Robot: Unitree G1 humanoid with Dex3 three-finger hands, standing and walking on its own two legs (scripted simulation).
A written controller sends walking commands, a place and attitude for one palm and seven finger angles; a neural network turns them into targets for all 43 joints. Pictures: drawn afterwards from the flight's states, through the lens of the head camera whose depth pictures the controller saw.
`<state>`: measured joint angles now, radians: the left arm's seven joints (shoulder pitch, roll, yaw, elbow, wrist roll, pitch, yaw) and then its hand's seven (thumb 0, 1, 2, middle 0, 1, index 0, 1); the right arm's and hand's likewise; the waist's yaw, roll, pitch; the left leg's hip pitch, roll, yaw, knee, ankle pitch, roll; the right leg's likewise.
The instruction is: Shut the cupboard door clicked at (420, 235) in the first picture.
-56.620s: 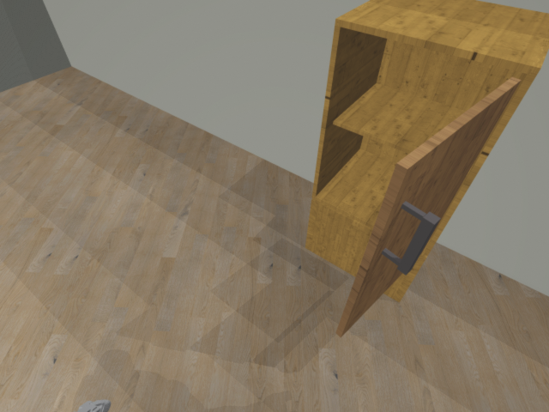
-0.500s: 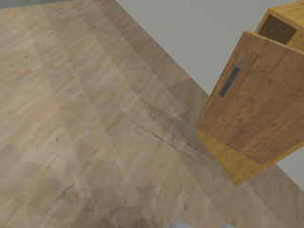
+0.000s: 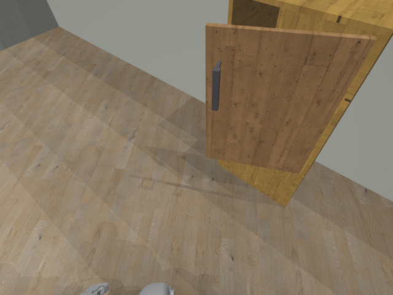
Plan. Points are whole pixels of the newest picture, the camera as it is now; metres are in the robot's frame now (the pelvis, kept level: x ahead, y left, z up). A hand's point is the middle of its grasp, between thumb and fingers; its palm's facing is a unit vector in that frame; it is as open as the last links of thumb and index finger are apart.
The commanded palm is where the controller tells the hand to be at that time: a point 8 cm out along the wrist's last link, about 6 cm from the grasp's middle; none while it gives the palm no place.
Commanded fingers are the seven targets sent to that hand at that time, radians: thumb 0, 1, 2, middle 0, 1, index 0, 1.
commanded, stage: turn to face it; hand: left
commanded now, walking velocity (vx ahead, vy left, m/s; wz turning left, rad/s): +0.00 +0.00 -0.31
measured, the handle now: (217, 86) +0.69 -0.04 +0.01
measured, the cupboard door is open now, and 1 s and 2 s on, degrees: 26 26 26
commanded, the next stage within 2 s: take the last steps up to it in 0.24 s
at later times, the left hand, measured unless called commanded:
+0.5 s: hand out of the picture +0.12 +0.23 -0.16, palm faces -0.15 -0.97 -0.18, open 7.4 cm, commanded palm none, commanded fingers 0.00 0.90 0.90 -0.20 -0.30 -0.20 -0.30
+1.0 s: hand (154, 290) +0.16 +0.12 -0.19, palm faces -0.20 -0.97 -0.12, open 7.4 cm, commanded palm none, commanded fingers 0.00 0.90 0.90 -0.20 -0.30 -0.20 -0.30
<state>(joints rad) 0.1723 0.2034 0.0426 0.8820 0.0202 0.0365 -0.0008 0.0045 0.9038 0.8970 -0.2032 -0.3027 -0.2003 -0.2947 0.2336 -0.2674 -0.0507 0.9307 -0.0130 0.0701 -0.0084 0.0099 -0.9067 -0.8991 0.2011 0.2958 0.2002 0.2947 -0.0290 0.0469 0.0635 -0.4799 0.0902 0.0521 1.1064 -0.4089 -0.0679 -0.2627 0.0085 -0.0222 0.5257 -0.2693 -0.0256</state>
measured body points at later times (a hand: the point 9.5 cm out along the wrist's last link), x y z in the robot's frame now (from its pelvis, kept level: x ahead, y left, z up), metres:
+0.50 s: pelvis +0.03 +0.04 +0.01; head +0.06 +0.06 +0.46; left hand +0.13 +0.28 -0.15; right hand +0.02 -0.20 -0.13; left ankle +0.03 +0.14 -0.74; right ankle -0.03 -0.10 -0.68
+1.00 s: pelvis +0.13 -0.04 +0.00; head +0.16 -0.02 +0.44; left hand +0.17 +0.17 -0.17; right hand +0.11 -0.29 -0.14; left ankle +0.21 +0.04 -0.73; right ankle +0.01 -0.11 -0.74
